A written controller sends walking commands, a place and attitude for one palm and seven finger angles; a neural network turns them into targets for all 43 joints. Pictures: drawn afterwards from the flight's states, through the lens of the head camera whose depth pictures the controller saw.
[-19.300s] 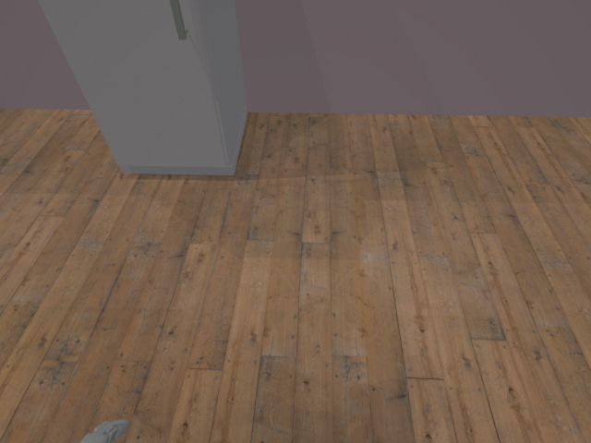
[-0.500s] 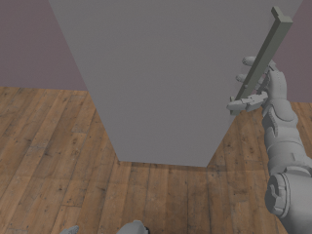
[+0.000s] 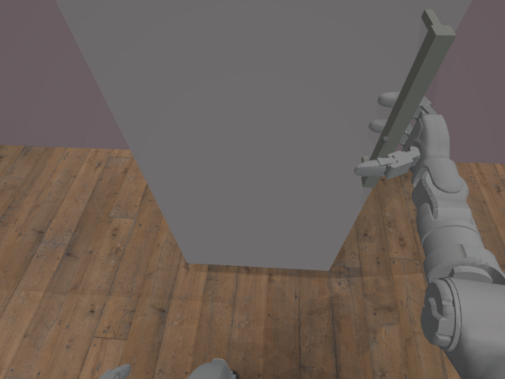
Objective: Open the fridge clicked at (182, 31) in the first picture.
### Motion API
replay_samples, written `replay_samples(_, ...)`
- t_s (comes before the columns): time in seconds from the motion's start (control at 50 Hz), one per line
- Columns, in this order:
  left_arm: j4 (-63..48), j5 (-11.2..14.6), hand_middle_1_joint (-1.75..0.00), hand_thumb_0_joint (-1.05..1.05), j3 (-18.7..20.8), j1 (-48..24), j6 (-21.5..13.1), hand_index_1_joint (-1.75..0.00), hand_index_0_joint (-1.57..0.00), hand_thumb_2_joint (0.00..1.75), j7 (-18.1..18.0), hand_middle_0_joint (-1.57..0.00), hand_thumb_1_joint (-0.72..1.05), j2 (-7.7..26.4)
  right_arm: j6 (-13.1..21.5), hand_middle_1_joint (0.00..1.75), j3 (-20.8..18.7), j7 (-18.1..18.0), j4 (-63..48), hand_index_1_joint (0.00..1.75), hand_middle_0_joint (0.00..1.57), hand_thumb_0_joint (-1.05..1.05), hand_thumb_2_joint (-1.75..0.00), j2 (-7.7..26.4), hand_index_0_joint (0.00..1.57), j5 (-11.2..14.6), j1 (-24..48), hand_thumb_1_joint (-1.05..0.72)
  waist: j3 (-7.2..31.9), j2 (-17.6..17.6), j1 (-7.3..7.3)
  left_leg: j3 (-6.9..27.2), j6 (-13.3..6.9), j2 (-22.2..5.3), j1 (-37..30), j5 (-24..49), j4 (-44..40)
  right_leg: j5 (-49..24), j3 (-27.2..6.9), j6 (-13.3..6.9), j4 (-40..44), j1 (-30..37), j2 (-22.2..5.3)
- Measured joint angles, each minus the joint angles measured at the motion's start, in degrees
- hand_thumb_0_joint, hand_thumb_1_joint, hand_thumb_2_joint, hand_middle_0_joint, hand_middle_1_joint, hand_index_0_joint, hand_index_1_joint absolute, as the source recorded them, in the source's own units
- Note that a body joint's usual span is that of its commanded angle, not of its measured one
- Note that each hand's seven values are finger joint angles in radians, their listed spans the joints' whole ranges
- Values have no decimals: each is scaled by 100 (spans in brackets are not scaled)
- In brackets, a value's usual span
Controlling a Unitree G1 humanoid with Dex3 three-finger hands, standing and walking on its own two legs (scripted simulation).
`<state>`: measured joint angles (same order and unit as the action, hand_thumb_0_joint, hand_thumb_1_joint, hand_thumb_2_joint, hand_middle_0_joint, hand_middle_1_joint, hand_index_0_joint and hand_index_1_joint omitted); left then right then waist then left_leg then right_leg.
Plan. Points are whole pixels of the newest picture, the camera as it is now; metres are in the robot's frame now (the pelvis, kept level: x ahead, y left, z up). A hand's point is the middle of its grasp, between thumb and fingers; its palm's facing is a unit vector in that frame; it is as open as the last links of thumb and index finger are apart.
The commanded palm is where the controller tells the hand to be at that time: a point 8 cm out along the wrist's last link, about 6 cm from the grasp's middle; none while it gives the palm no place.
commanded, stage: grip the handle and tug to test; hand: right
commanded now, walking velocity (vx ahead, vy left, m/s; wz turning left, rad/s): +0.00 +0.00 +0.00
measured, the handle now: (392, 116) +0.52 -0.14 +0.13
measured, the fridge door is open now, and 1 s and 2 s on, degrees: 0 0 8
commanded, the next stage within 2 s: pull the door a little, standing still in 1.32 s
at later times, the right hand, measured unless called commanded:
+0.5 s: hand (383, 143) +0.46 -0.13 +0.12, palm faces -0.05 +1.00 -0.02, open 6.8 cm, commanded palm +0.44 -0.17 +0.13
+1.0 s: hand (382, 143) +0.46 -0.13 +0.12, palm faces -0.05 +1.00 -0.01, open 5.6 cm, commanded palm +0.42 -0.18 +0.13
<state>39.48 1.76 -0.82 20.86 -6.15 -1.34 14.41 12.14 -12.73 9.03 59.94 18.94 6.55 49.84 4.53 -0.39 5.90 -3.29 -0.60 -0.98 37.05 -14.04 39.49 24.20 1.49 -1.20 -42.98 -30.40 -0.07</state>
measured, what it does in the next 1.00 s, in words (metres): stands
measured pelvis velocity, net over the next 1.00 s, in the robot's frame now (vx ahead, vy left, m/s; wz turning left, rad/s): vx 0.00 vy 0.01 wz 0.02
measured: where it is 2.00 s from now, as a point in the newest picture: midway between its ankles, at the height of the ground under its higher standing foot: outside the picture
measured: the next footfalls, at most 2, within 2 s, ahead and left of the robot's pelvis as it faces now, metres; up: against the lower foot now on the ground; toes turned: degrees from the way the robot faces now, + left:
none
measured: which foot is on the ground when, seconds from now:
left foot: down 0.00-1.00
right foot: down 0.00-1.00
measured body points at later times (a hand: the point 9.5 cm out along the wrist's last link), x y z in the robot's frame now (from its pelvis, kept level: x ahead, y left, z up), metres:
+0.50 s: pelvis +0.00 +0.00 +0.00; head +0.05 +0.00 +0.45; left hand +0.07 +0.26 -0.11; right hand +0.46 -0.18 +0.13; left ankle +0.05 +0.12 -0.71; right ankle -0.04 -0.10 -0.71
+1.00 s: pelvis +0.00 +0.01 +0.00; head +0.05 +0.01 +0.45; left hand +0.05 +0.28 -0.11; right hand +0.46 -0.18 +0.13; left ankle +0.05 +0.12 -0.71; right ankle -0.04 -0.10 -0.71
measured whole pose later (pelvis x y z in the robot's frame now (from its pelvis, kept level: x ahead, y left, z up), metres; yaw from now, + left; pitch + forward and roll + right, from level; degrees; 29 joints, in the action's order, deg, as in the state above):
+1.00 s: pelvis +0.00 +0.01 +0.00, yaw +1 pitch +10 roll +0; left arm 39.3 2.1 -0.4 20.7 -5.4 -1.6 14.9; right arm 11.3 -14.2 8.6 55.1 18.7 7.2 44.4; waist 4.3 -0.6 6.0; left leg -2.6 -1.3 -0.1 34.5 -13.2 38.1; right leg 23.3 2.1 -0.6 -40.9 -27.2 -0.8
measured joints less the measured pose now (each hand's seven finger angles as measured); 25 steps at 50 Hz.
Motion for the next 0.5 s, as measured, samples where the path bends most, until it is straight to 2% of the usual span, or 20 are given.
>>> replay_samples(0.18,-14,-1,-30,1,13,59,60,-30,-21,89,28,-20,91,-34,-47,124,-15,8,-307,126,33,-2,-42,-74,34,27,-292,21,76,-16,-24,31,16,28,-126,0,-90,15,31,-11,90,139,-19)
replay_samples(0.36,-17,17,-30,1,51,34,104,-30,-21,89,29,-20,91,-21,-137,130,159,-75,-617,130,37,-1,-59,-246,37,51,-570,-18,68,-52,-89,8,18,23,-319,10,-169,-7,4,-8,167,320,-13)
replay_samples(0.5,-2,9,-30,1,14,-104,87,-30,-21,89,3,-20,91,-41,-140,134,146,-193,-451,134,39,0,-72,-241,40,15,-411,-51,-13,-14,-82,-4,-3,8,-341,23,-145,-45,-10,4,174,349,1)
